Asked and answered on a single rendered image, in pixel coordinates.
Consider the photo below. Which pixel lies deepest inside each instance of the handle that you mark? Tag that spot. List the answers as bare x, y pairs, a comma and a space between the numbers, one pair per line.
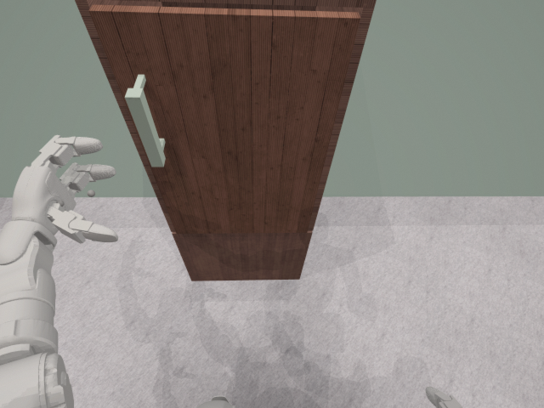
140, 111

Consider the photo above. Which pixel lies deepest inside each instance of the robot right hand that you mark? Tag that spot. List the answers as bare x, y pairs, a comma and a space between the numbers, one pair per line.
441, 400

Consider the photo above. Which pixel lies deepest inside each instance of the left robot forearm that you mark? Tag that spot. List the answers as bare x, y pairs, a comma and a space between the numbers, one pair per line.
27, 291

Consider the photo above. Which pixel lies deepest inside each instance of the cupboard door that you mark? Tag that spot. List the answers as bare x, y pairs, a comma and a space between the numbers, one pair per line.
246, 100

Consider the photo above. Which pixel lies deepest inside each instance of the robot left upper arm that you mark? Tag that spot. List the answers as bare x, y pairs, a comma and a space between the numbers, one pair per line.
37, 381

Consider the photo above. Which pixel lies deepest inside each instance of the robot left shin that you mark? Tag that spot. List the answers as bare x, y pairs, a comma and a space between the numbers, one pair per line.
220, 398

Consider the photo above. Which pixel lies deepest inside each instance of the robot left hand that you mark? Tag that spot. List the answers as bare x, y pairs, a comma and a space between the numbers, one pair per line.
38, 189

